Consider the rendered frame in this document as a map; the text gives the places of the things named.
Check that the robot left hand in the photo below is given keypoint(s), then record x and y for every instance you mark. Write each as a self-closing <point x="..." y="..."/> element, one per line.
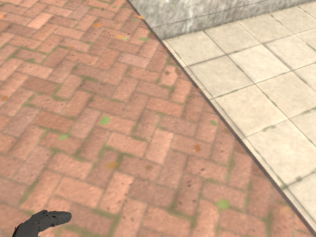
<point x="41" y="221"/>

